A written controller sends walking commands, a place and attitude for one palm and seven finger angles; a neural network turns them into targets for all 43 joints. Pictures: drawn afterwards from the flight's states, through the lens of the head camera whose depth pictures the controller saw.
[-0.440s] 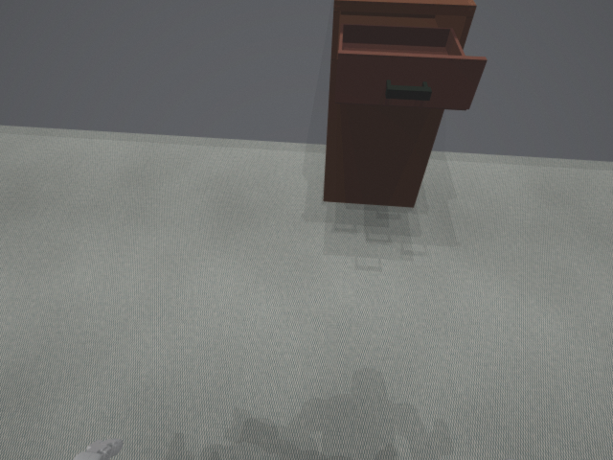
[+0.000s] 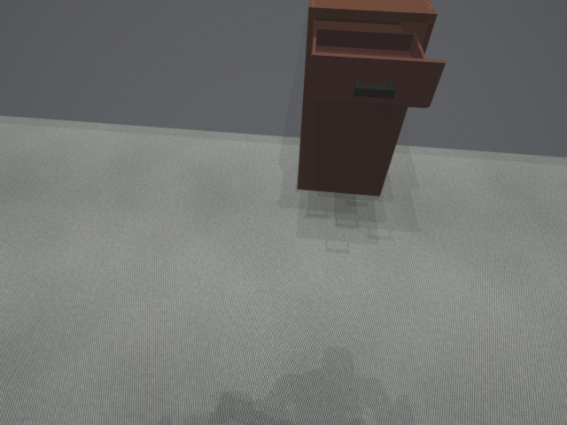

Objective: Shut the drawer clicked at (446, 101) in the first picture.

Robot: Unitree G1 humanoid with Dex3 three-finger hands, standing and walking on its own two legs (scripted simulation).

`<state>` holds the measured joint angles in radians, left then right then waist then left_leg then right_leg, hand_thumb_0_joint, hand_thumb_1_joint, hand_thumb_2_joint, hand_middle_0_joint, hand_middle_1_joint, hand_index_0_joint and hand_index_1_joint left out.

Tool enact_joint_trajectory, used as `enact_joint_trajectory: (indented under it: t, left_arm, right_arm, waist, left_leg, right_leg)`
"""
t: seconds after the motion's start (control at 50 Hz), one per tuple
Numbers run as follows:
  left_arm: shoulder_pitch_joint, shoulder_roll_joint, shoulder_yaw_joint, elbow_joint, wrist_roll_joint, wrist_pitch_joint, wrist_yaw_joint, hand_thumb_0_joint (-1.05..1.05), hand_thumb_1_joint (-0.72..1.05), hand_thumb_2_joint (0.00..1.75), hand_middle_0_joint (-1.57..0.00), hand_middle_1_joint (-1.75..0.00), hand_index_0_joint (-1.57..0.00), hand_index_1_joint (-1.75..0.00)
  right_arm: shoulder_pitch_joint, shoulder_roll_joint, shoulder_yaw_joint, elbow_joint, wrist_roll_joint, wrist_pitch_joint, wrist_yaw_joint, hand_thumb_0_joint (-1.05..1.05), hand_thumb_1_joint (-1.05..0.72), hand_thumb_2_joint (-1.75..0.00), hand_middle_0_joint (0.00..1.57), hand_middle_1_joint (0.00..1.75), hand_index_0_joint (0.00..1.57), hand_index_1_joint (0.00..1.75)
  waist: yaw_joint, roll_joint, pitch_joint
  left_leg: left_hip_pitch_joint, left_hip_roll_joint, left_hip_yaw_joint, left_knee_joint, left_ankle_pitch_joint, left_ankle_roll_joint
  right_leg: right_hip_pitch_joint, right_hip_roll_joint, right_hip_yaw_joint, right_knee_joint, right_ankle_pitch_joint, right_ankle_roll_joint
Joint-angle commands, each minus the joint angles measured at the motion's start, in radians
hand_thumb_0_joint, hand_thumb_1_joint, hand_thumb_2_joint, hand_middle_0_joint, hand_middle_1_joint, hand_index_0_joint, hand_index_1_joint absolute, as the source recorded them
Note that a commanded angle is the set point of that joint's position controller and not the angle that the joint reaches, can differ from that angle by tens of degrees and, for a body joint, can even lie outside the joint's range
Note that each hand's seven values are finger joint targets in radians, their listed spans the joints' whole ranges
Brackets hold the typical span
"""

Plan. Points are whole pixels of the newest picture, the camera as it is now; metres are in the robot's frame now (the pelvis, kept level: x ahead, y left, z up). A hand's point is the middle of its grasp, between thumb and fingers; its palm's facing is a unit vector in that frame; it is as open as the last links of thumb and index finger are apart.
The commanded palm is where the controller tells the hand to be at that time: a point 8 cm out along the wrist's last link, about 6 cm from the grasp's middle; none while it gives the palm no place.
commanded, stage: stand and wait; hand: left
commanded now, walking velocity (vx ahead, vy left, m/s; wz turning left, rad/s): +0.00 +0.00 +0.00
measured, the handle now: (373, 87) +1.02 -0.20 -0.02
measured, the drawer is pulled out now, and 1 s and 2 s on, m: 0.30 0.30 0.30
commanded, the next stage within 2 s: look at it before walking up in 0.80 s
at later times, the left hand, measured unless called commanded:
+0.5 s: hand out of the picture +0.05 +0.24 -0.15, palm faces -0.03 -0.94 -0.33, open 7.4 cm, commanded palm none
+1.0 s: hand out of the picture +0.04 +0.25 -0.16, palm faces -0.04 -0.95 -0.32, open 7.4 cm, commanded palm none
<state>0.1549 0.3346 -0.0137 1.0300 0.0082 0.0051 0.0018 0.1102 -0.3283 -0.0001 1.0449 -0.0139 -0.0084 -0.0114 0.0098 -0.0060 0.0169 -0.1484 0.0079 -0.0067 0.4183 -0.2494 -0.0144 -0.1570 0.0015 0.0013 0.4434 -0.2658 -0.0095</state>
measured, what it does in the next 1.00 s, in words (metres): stands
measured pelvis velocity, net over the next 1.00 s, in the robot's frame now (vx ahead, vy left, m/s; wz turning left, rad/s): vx -0.02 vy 0.01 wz -0.01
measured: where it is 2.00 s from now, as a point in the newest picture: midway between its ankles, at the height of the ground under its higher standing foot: outside the picture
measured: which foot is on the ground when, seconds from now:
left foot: down 0.00-1.00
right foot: down 0.00-1.00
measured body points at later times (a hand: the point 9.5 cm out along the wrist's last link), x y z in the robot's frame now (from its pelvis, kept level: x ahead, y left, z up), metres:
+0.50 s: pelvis -0.02 +0.00 +0.00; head -0.03 +0.00 +0.45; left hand +0.06 +0.29 -0.13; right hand +0.05 -0.29 -0.13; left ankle -0.02 +0.13 -0.74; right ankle -0.02 -0.11 -0.74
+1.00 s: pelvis -0.02 +0.01 +0.00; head -0.01 +0.01 +0.45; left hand +0.04 +0.30 -0.13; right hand +0.04 -0.29 -0.13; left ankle -0.02 +0.13 -0.74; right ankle -0.02 -0.11 -0.74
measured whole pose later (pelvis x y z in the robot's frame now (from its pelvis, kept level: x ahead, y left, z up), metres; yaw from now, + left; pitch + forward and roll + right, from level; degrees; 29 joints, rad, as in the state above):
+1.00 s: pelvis -0.02 +0.01 +0.00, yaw -1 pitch -1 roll +0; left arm 0.17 0.34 -0.01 1.09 0.01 0.00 0.00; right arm 0.14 -0.32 0.00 1.12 -0.01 -0.02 -0.01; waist 0.01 -0.01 0.02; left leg -0.15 0.01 0.01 0.37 -0.20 -0.01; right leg -0.16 0.00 0.02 0.38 -0.20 0.00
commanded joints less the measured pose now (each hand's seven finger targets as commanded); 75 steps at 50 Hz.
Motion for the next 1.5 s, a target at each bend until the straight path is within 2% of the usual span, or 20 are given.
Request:
enact_joint_trajectory:
  t: [0.0,0.1,0.34,0.58,0.76,0.98,1.06,1.14,1.48]
  left_arm:
    - [-0.048,0.213,0.054,-0.056,0.0,-0.033,0.013,0.0,0.9,0.9,-0.2,-0.3,-0.2,-0.3]
    - [-0.045,0.216,0.053,-0.035,-0.001,-0.034,0.013,0.0,0.9,0.9,-0.2,-0.3,-0.2,-0.3]
    - [-0.046,0.215,0.049,-0.014,0.002,-0.033,0.009,0.0,0.9,0.9,-0.2,-0.3,-0.2,-0.3]
    - [-0.04,0.203,0.048,-0.01,0.004,-0.031,0.008,0.0,0.9,0.9,-0.2,-0.3,-0.2,-0.3]
    - [-0.03,0.2,0.045,-0.005,0.004,-0.032,0.008,0.0,0.9,0.9,-0.2,-0.3,-0.2,-0.3]
    - [-0.023,0.2,0.045,0.003,0.003,-0.035,0.011,0.0,0.9,0.9,-0.2,-0.3,-0.2,-0.3]
    - [-0.023,0.2,0.045,0.004,0.004,-0.033,0.011,0.0,0.9,0.9,-0.2,-0.3,-0.2,-0.3]
    - [-0.025,0.203,0.046,0.002,0.005,-0.035,0.011,0.0,0.9,0.9,-0.2,-0.3,-0.2,-0.3]
    - [-0.031,0.206,0.046,0.0,0.003,-0.037,0.011,0.0,0.9,0.9,-0.2,-0.3,-0.2,-0.3]
  right_arm:
    - [-0.047,-0.199,-0.039,-0.058,0.002,-0.03,-0.01,0.0,-0.9,-0.9,0.2,0.3,0.2,0.3]
    - [-0.037,-0.202,-0.037,-0.034,0.003,-0.028,-0.009,0.0,-0.9,-0.9,0.2,0.3,0.2,0.3]
    - [-0.016,-0.2,-0.035,-0.006,0.004,-0.026,-0.005,0.0,-0.9,-0.9,0.2,0.3,0.2,0.3]
    - [-0.006,-0.198,-0.036,0.006,0.003,-0.03,-0.003,0.0,-0.9,-0.9,0.2,0.3,0.2,0.3]
    - [-0.001,-0.199,-0.036,0.01,0.005,-0.031,-0.003,0.0,-0.9,-0.9,0.2,0.3,0.2,0.3]
    - [-0.008,-0.2,-0.035,0.014,0.007,-0.035,-0.006,0.0,-0.9,-0.9,0.2,0.3,0.2,0.3]
    - [-0.019,-0.2,-0.036,0.014,0.007,-0.033,-0.005,0.0,-0.9,-0.9,0.2,0.3,0.2,0.3]
    - [-0.017,-0.197,-0.037,0.013,0.007,-0.032,-0.005,0.0,-0.9,-0.9,0.2,0.3,0.2,0.3]
    - [-0.023,-0.204,-0.034,0.012,0.006,-0.033,-0.005,0.0,-0.9,-0.9,0.2,0.3,0.2,0.3]
  waist:
    - [-0.007,0.006,-0.083]
    - [-0.006,0.007,-0.063]
    - [-0.007,-0.002,-0.019]
    - [-0.007,0.008,-0.022]
    - [-0.008,0.01,-0.025]
    - [-0.008,0.004,-0.053]
    - [-0.007,0.018,-0.039]
    - [-0.006,-0.002,-0.044]
    - [-0.008,0.009,-0.05]
  left_leg:
    - [0.02,0.103,-0.074,-0.053,0.231,0.042]
    - [0.013,0.104,-0.078,-0.067,0.208,0.04]
    - [-0.006,0.104,-0.087,-0.101,0.119,0.037]
    - [-0.014,0.106,-0.095,-0.116,0.089,0.039]
    - [-0.008,0.11,-0.095,-0.117,0.099,0.039]
    - [0.023,0.118,-0.088,-0.112,0.188,0.04]
    - [0.025,0.117,-0.083,-0.118,0.172,0.038]
    - [0.031,0.118,-0.083,-0.118,0.18,0.039]
    - [0.046,0.117,-0.076,-0.123,0.196,0.034]
  right_leg:
    - [0.033,-0.122,0.104,-0.071,0.266,-0.034]
    - [0.03,-0.124,0.111,-0.09,0.245,-0.035]
    - [-0.013,-0.118,0.128,-0.137,0.101,-0.032]
    - [-0.024,-0.112,0.132,-0.142,0.055,-0.026]
    - [-0.025,-0.111,0.127,-0.137,0.08,-0.023]
    - [0.007,-0.114,0.117,-0.115,0.2,-0.023]
    - [-0.001,-0.113,0.119,-0.123,0.187,-0.021]
    - [0.004,-0.114,0.121,-0.126,0.2,-0.022]
    - [0.016,-0.115,0.124,-0.133,0.23,-0.021]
